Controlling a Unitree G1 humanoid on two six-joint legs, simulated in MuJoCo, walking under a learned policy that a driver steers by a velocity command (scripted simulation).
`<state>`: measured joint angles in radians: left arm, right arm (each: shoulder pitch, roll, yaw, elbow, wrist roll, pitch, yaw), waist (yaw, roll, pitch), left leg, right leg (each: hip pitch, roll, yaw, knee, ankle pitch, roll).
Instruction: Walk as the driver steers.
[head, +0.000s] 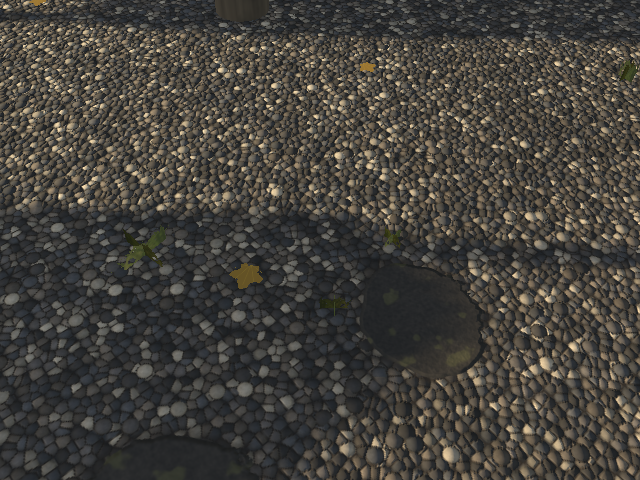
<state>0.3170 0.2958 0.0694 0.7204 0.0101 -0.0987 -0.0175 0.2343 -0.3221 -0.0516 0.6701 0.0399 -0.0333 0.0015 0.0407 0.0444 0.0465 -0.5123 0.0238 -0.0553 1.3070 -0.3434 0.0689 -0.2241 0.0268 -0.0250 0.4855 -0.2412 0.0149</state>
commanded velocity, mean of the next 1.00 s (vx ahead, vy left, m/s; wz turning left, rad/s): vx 1.00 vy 0.00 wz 0.72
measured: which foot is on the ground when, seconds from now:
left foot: up 0.00-0.32, down 0.34-0.78, up 0.80-1.00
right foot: down 0.00-0.34, up 0.36-0.76, down 0.78-1.00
